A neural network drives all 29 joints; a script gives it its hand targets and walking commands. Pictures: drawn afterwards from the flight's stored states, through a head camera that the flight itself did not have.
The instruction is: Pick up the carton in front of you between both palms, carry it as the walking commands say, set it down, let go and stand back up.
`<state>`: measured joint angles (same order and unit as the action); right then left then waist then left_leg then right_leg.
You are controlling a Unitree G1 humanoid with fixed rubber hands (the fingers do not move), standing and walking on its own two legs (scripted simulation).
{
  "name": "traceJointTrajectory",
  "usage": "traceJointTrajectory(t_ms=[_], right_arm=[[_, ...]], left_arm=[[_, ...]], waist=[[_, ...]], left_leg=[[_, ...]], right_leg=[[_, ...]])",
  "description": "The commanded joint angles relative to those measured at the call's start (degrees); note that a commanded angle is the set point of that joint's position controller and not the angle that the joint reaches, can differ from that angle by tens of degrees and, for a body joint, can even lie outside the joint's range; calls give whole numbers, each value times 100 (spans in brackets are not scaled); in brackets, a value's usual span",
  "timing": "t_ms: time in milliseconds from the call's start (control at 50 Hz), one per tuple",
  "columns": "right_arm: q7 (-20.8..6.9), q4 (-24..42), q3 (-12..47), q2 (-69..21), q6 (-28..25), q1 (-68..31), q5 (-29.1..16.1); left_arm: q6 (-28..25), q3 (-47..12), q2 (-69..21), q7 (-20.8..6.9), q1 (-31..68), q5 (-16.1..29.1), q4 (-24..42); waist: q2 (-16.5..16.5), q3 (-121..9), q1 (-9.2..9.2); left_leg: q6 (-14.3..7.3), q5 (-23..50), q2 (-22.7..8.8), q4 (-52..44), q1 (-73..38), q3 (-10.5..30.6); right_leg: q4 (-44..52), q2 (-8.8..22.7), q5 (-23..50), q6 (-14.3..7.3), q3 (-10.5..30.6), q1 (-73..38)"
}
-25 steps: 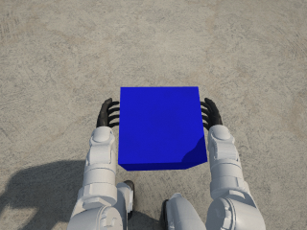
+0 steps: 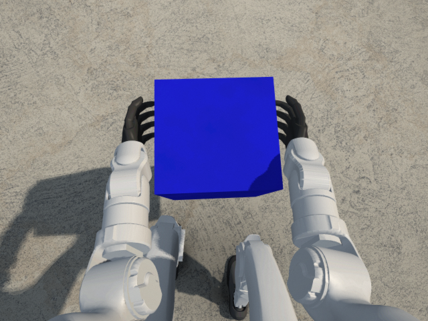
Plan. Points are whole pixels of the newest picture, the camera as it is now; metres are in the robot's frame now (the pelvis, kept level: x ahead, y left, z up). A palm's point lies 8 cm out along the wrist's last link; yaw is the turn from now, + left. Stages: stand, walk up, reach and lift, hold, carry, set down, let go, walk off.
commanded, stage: set down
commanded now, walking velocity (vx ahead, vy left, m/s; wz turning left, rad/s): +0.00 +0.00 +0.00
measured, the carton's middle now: (214, 149) +0.43 +0.03 -0.15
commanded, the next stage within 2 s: none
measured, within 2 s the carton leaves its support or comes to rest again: rests again in 1.96 s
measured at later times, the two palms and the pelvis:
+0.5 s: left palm (145, 151) +0.43 +0.20 -0.24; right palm (264, 147) +0.48 -0.09 -0.24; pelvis -0.03 +0.01 -0.12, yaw -2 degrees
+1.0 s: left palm (144, 149) +0.47 +0.23 -0.34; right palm (246, 153) +0.49 -0.07 -0.36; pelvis -0.03 +0.00 -0.20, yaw -2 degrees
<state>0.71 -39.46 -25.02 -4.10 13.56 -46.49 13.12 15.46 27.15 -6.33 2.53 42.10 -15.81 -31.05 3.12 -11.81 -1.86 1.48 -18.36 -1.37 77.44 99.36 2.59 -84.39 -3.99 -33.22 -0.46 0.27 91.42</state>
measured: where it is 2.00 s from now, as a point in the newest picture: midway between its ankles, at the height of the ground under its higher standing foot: (203, 280)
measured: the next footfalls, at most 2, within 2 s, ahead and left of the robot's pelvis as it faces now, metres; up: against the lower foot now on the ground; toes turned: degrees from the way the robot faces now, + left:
none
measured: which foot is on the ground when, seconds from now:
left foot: down 0.00-1.00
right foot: down 0.00-1.00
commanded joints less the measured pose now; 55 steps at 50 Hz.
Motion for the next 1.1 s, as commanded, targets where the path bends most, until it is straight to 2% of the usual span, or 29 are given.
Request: traceJointTrajectory(t_ms=[0,240,600,660,700,780,920,980,1080], right_arm=[[-1149,-285,2835,-5168,-168,-3027,-586],[-828,13,3317,-4797,-376,-3829,-982],[-807,-548,3140,-4122,-399,-5075,-1192],[-789,-645,3201,-3997,-444,-5293,-1305],[-756,-590,3246,-3857,-510,-5557,-1351],[-694,-887,3069,-3494,-603,-5632,-1209],[-506,-462,3328,-3469,-773,-5966,-1334],[-466,-442,3389,-3480,-781,-5980,-1379],[-469,-610,3313,-3499,-773,-5959,-1349]], left_arm=[[-139,-3060,-4861,-1210,3146,572,-568],[-325,-3185,-4439,-1007,3828,957,-395],[-375,-2970,-3719,-916,5164,1237,-639],[-434,-2967,-3548,-927,5382,1332,-715],[-464,-2837,-3712,-941,5124,1435,-1037],[-469,-2429,-3681,-1071,4989,1467,-1682],[-571,-2495,-3887,-1231,5164,1955,-1745],[-582,-2485,-3820,-1270,5227,2026,-1806],[-631,-2212,-3548,-1329,5223,1954,-2055]], waist=[[-155,-4583,-150],[-150,-5494,-331],[-184,-5185,-513],[-150,-5107,-577],[-114,-4962,-537],[81,-4327,-408],[216,-4751,-235],[214,-4665,-291],[388,-4137,-459]], left_leg=[[-76,1319,935,239,-3886,-359],[46,1480,893,1278,-3144,-475],[118,1035,724,2539,-2406,-590],[117,1082,677,2776,-2323,-611],[100,1098,674,2904,-2301,-597],[98,1085,627,3175,-1696,-544],[131,1703,625,3620,-1393,-603],[154,1621,607,3711,-1044,-656],[97,1425,561,3792,-544,-678]], right_leg=[[1048,-691,1342,147,125,-265],[-109,-768,1366,217,-84,578],[-1494,-764,599,141,-301,2161],[-1714,-750,583,139,-319,2281],[-1818,-746,491,134,-359,2435],[-1970,-689,531,79,-358,2592],[-2277,-627,1280,27,-323,2032],[-2345,-600,1364,11,-252,1843],[-2392,-592,1327,28,-164,1909]])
